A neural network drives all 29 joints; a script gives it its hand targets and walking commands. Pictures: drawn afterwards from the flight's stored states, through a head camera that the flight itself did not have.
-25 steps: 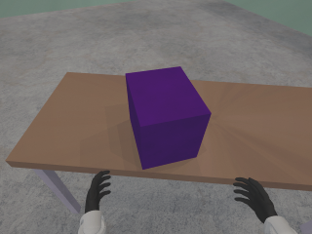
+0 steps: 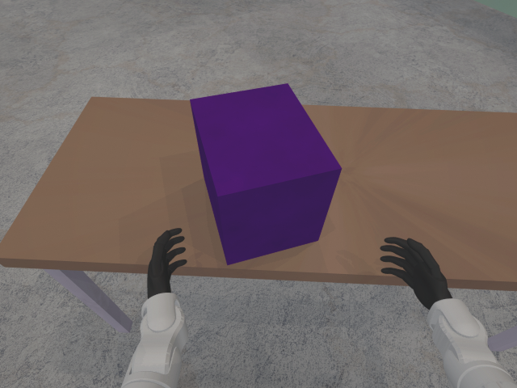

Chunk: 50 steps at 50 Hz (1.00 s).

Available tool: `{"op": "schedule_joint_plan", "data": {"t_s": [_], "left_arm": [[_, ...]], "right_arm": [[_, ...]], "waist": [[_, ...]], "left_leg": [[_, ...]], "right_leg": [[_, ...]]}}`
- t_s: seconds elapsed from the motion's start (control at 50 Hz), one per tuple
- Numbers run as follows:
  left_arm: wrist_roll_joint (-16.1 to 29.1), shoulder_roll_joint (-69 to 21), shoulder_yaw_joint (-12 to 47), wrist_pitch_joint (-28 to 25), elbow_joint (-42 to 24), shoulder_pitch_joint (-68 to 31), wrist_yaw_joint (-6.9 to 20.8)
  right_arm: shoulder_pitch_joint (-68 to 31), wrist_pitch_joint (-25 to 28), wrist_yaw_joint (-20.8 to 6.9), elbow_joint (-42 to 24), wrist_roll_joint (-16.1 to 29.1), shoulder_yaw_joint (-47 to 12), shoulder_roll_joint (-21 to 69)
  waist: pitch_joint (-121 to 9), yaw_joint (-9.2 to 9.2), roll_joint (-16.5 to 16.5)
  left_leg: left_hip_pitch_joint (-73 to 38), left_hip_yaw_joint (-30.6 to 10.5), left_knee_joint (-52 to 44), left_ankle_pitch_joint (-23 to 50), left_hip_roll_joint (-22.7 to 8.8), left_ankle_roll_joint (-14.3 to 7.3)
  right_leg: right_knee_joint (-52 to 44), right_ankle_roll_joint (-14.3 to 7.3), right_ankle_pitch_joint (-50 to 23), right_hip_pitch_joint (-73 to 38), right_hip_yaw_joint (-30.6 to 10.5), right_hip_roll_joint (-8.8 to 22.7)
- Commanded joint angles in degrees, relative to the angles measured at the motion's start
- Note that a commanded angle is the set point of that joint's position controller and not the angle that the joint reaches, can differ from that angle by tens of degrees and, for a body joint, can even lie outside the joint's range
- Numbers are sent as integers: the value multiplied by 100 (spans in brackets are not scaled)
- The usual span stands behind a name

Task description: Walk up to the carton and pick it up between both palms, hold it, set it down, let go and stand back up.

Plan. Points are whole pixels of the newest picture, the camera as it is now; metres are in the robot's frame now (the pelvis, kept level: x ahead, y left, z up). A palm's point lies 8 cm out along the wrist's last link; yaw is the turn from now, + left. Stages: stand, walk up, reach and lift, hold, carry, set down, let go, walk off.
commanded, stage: reach and lift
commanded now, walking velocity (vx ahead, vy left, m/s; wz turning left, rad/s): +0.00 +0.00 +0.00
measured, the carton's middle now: (257, 174) +0.50 +0.08 +0.00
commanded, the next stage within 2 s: none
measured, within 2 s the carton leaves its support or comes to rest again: neither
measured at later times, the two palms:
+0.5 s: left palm (155, 247) +0.30 +0.21 +0.04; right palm (414, 233) +0.37 -0.20 +0.03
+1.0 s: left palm (150, 205) +0.34 +0.23 +0.08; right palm (399, 181) +0.44 -0.17 +0.08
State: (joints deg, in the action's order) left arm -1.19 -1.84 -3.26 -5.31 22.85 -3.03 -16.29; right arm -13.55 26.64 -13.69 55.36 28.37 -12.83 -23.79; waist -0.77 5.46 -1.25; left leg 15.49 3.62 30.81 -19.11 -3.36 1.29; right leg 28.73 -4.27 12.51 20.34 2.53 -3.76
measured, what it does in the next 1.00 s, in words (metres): stands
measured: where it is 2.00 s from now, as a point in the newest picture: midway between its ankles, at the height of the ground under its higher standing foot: outside the picture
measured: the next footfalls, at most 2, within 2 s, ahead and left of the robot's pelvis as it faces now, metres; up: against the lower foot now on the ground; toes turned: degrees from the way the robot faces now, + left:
none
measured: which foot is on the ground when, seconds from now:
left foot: down 0.00-1.00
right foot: down 0.00-1.00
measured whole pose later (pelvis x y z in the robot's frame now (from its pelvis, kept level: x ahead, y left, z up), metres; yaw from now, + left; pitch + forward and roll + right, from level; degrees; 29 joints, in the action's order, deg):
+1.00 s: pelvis -0.01 +0.00 +0.01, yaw +1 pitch +13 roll +0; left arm 3.3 1.6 -8.7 13.6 26.5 -30.5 -14.5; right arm -42.5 2.3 -9.4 54.6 22.3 -7.5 -26.7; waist -5.0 9.3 1.1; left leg 23.6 2.7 24.5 -13.3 -3.0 1.4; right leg 19.4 -4.2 5.6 26.6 3.3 -3.7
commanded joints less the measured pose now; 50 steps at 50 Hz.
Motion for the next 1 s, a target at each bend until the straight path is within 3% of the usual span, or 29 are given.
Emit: {"op": "schedule_joint_plan", "data": {"t_s": [0.0,0.18,0.42,0.72,0.98], "left_arm": [[24,93,52,-86,-1193,-1416,52],[70,198,-26,269,-1322,-1989,122],[160,412,-154,613,-1352,-2882,117],[316,662,-384,1334,-1170,-4083,180],[455,901,-622,1690,-736,-5271,157]], "right_arm": [[-1852,91,61,-739,-49,490,-1324],[-2468,-331,64,-699,-243,668,-1309],[-3515,-740,153,-937,-319,775,-1411],[-4673,-1669,285,-1058,-462,878,-1516],[-5842,-2284,505,-1044,-605,907,-1437]], "waist": [[-2136,21,-407],[-2330,-10,-403],[-2874,158,-292],[-3506,231,-410],[-4177,401,-459]], "left_leg": [[587,-113,-478,1981,230,-87],[578,-164,-644,2022,183,-134],[792,-170,-713,2280,184,-120],[995,-163,-840,2483,202,-69],[1456,-144,-876,2483,210,19]], "right_leg": [[-380,-176,-1923,-2184,-917,235],[-546,-133,-1885,-2238,-852,264],[-515,-76,-2256,-2581,-827,257],[-550,6,-2719,-2814,-762,213],[-442,107,-3011,-2960,-739,255]]}}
